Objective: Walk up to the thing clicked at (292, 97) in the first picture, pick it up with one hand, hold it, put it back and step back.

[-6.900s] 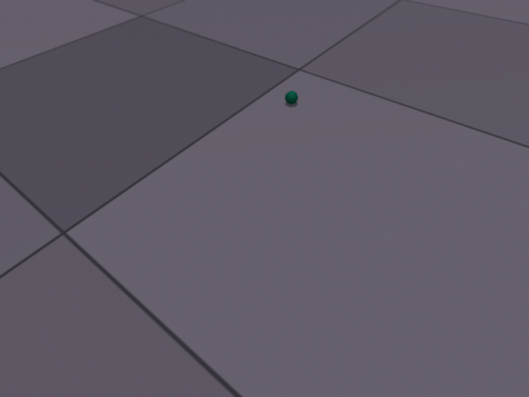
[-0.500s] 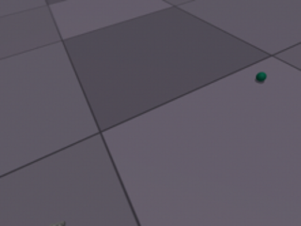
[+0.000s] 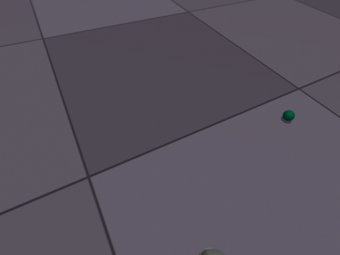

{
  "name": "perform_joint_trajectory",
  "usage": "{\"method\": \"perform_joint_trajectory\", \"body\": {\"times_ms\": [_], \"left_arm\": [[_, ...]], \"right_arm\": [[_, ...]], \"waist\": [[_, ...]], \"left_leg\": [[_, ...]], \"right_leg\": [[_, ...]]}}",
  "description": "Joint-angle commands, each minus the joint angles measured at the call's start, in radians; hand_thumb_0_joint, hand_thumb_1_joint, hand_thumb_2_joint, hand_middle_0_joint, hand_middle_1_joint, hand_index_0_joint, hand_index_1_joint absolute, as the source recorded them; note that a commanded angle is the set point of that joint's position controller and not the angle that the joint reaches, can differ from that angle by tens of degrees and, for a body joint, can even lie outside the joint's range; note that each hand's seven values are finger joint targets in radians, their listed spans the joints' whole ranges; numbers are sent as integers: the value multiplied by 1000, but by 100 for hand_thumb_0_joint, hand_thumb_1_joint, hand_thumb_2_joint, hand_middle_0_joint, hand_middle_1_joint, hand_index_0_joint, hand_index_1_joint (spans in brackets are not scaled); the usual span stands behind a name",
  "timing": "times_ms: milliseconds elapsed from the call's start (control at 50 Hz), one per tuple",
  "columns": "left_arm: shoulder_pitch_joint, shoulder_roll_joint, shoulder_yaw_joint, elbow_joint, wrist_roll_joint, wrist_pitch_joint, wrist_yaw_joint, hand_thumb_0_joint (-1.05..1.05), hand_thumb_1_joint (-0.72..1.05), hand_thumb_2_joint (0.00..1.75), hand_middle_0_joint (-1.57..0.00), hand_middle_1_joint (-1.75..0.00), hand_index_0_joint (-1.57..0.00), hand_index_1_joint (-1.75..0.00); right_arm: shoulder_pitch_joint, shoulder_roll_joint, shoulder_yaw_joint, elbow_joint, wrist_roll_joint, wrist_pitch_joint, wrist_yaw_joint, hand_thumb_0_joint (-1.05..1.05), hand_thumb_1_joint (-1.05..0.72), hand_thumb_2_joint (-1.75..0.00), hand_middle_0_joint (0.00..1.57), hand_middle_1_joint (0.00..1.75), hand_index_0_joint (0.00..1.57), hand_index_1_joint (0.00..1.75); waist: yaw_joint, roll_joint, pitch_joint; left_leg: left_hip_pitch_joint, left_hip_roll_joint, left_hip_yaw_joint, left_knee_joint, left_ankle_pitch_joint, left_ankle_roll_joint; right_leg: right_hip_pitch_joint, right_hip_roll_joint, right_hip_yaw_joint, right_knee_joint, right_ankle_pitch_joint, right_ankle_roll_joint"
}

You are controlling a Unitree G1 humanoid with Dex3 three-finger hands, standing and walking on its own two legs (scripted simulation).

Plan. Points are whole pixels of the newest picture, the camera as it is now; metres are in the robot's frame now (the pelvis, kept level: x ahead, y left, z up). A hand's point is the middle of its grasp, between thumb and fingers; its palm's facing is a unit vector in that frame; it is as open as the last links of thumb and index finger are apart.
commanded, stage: walk up
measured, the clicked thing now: (288, 115) +1.26 -1.00 -0.73
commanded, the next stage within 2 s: none
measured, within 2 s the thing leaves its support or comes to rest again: neither
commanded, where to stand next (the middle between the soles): +0.88 -0.01 m, yaw +1 degrees
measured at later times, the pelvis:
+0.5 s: pelvis +0.24 -0.06 +0.00, yaw +2 degrees
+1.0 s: pelvis +0.45 -0.05 -0.01, yaw +1 degrees
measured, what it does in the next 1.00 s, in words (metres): walks ahead: right foot, then left foot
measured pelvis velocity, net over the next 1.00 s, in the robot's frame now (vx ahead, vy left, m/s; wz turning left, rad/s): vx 0.45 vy -0.05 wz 0.02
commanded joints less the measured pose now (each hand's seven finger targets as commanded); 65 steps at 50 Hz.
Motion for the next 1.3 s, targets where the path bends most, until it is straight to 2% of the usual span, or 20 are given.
{"method": "perform_joint_trajectory", "body": {"times_ms": [0, 160, 180, 200, 220, 320, 520, 620, 640, 660, 680, 720, 780, 900, 1000, 1020, 1040, 1060, 1160, 1280], "left_arm": [[-52, 158, 54, -93, 10, -19, -16, 0, 90, 90, -20, -30, -20, -30], [32, 182, 92, -38, 12, -36, -10, 0, 90, 90, -20, -30, -20, -30], [146, 230, 115, -16, 18, -47, 3, 0, 90, 90, -20, -30, -20, -30], [207, 345, 139, -26, 14, -54, 17, 0, 90, 90, -20, -30, -20, -30], [179, 355, 130, -36, -2, -51, 20, 0, 90, 90, -20, -30, -20, -30], [-5, 219, 87, -81, -4, -56, 31, 0, 90, 90, -20, -30, -20, -30], [46, 236, 91, -116, 8, -58, 23, 0, 90, 90, -20, -30, -20, -30], [49, 210, 67, -125, 9, -46, 29, 0, 90, 90, -20, -30, -20, -30], [81, 153, 48, -131, 0, -43, 33, 0, 90, 90, -20, -30, -20, -30], [105, 138, 50, -135, -17, -37, 37, 0, 90, 90, -20, -30, -20, -30], [52, 215, 59, -115, -4, -32, 51, 0, 90, 90, -20, -30, -20, -30], [84, 204, 50, -87, -12, -30, 46, 0, 90, 90, -20, -30, -20, -30], [127, 185, 53, -53, -3, -20, 26, 0, 90, 90, -20, -30, -20, -30], [14, 158, 62, -77, 12, -24, -4, 0, 90, 90, -20, -30, -20, -30], [155, 198, 94, -14, 18, -41, 9, 0, 90, 90, -20, -30, -20, -30], [234, 245, 115, -3, 20, -52, 23, 0, 90, 90, -20, -30, -20, -30], [265, 342, 130, -29, 22, -65, 38, 0, 90, 90, -20, -30, -20, -30], [216, 356, 118, -46, 9, -61, 39, 0, 90, 90, -20, -30, -20, -30], [81, 239, 85, -83, -5, -64, 50, 0, 90, 90, -20, -30, -20, -30], [84, 253, 91, -116, 8, -65, 48, 0, 90, 90, -20, -30, -20, -30]], "right_arm": [[31, -305, -97, -57, 5, -31, -19, 0, -90, -90, 20, 30, 20, 30], [1, -272, -78, -75, 6, -12, -23, 0, -90, -90, 20, 30, 20, 30], [43, -222, -58, -76, 3, -12, -23, 0, -90, -90, 20, 30, 20, 30], [102, -161, -40, -96, 15, -12, -22, 0, -90, -90, 20, 30, 20, 30], [35, -266, -64, -75, 6, 1, -34, 0, -90, -90, 20, 30, 20, 30], [92, -237, -64, 8, 11, 15, -16, 0, -90, -90, 20, 30, 20, 30], [-91, -192, -69, -49, -14, 10, 19, 0, -90, -90, 20, 30, 20, 30], [72, -250, -95, 2, -17, -4, 4, 0, -90, -90, 20, 30, 20, 30], [193, -322, -119, 20, -34, -9, -9, 0, -90, -90, 20, 30, 20, 30], [216, -395, -136, -12, -25, -12, -18, 0, -90, -90, 20, 30, 20, 30], [196, -386, -143, -17, 11, -8, -20, 0, -90, -90, 20, 30, 20, 30], [77, -315, -104, -43, 16, -4, -33, 0, -90, -90, 20, 30, 20, 30], [9, -280, -85, -58, 10, -10, -33, 0, -90, -90, 20, 30, 20, 30], [7, -312, -95, -79, 0, -13, -19, 0, -90, -90, 20, 30, 20, 30], [-54, -253, -70, -100, -1, 8, -16, 0, -90, -90, 20, 30, 20, 30], [-3, -197, -50, -98, -1, 9, -15, 0, -90, -90, 20, 30, 20, 30], [19, -145, -29, -119, 1, 12, -16, 0, -90, -90, 20, 30, 20, 30], [-35, -247, -60, -101, -9, 24, -31, 0, -90, -90, 20, 30, 20, 30], [66, -237, -64, -4, 6, 33, -18, 0, -90, -90, 20, 30, 20, 30], [-51, -207, -72, -48, -14, 46, 15, 0, -90, -90, 20, 30, 20, 30]], "waist": [[-30, 216, -4], [74, 74, -95], [128, -76, -152], [125, -290, -211], [132, -163, -175], [13, -101, -37], [59, -50, -32], [-51, 104, -91], [-104, 282, -172], [-105, 362, -188], [-106, 203, -174], [-34, 146, -72], [3, 206, -31], [-18, 235, -7], [87, 72, -76], [128, -136, -119], [123, -296, -108], [116, -159, -69], [25, -103, -54], [52, -101, -6]], "left_leg": [[38, 244, -180, -253, 66, 215], [-110, 158, -74, 95, 149, 112], [-216, 86, -18, 374, 140, 82], [-439, -56, 3, 659, -222, 21], [-490, -18, -117, 756, -294, 23], [-353, 62, -180, 600, -72, 14], [-256, 58, -70, 126, 126, -13], [124, -8, -42, 38, 21, 50], [280, 144, -274, -45, -119, 117], [416, 380, -749, -185, -190, 236], [341, 417, -763, -193, -148, 286], [171, 325, -473, -182, -4, 216], [-6, 254, -260, -201, 67, 190], [-67, 238, -203, -228, -143, 209], [-265, 149, -105, 67, -218, 125], [-347, 68, -27, 357, -182, 89], [-536, -56, -14, 634, -304, 28], [-539, -8, -134, 701, -317, 18], [-393, 55, -173, 570, -100, 2], [-342, 69, -111, 287, -4, -16]], "right_leg": [[-56, -53, -23, -207, 95, 17], [403, 49, -117, -430, 164, -34], [566, -1, -26, -497, 18, -61], [699, -316, 512, -685, -135, -167], [608, -388, 685, -748, -209, -259], [308, -184, 158, -737, 81, -183], [322, -172, 20, -696, 78, -179], [174, -111, -68, -338, 313, -121], [41, -33, -128, -34, 253, -71], [-226, 139, -106, 169, -151, -22], [-220, 61, 22, 236, -210, -39], [-155, 14, 85, 202, -85, -33], [-39, -26, 27, 42, -33, -9], [38, -28, -46, -270, 88, 6], [433, 43, -88, -398, 126, -6], [555, -24, 44, -537, -67, -37], [578, -296, 543, -743, -260, -137], [477, -387, 696, -775, -276, -237], [360, -198, 202, -683, 188, -181], [288, -190, 110, -724, -1, -204]]}}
